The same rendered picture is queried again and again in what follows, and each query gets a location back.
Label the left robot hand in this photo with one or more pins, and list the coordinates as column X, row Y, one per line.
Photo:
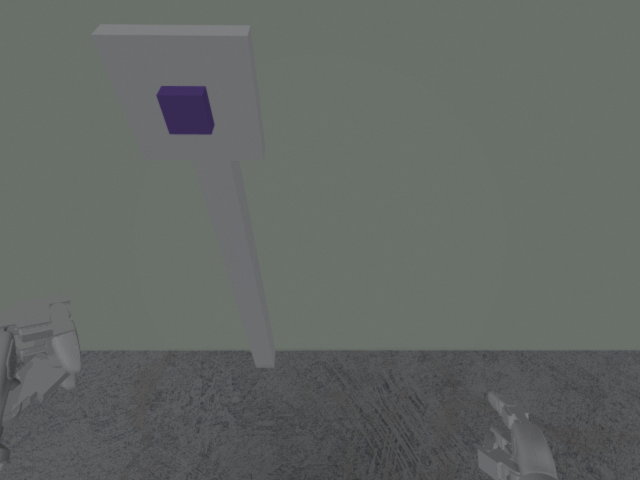
column 39, row 330

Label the panel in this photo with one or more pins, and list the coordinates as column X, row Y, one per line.
column 139, row 59

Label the button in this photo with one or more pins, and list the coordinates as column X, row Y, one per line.
column 186, row 109

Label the right robot hand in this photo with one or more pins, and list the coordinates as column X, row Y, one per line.
column 522, row 452

